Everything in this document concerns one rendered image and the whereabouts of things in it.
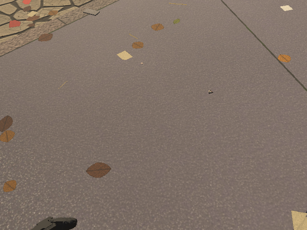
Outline robot left hand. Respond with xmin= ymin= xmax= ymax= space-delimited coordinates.
xmin=31 ymin=217 xmax=78 ymax=230

